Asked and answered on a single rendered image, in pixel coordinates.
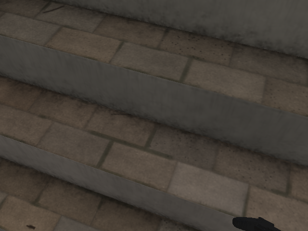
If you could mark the robot right hand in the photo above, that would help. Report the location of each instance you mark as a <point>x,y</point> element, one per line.
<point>253,224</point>

